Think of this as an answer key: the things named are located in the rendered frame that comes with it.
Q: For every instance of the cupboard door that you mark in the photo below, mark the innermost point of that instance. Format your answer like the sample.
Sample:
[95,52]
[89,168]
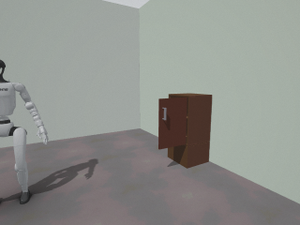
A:
[172,131]

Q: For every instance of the handle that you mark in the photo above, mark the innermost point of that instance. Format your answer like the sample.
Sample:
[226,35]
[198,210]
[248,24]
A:
[165,114]

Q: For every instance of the robot left hand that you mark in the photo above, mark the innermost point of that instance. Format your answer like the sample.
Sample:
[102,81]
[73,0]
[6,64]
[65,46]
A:
[42,130]

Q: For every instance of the left robot upper arm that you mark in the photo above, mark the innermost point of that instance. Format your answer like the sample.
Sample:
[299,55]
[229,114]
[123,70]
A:
[19,87]

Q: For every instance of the left robot foot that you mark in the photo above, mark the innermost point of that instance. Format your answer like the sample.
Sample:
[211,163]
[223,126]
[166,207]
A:
[25,197]

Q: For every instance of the robot left forearm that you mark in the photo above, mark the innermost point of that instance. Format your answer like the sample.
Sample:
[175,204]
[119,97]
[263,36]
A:
[36,117]

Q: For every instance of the robot left thigh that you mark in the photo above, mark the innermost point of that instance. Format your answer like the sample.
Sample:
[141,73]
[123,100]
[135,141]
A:
[19,146]

